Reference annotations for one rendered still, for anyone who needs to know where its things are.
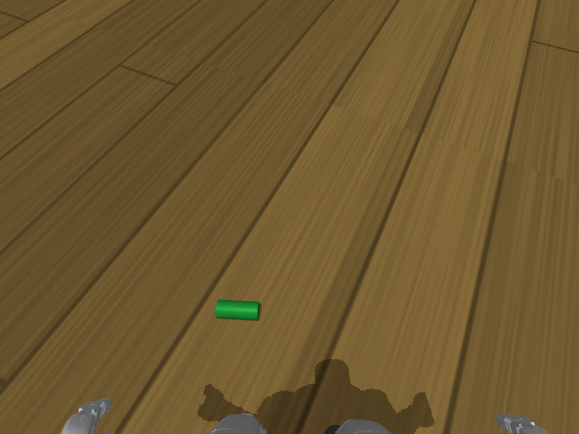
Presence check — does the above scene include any right robot hand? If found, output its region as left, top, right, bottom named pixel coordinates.
left=497, top=414, right=548, bottom=434

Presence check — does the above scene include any can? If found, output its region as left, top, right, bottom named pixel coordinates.
left=215, top=300, right=260, bottom=320

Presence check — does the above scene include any left robot hand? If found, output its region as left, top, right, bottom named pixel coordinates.
left=61, top=398, right=115, bottom=434

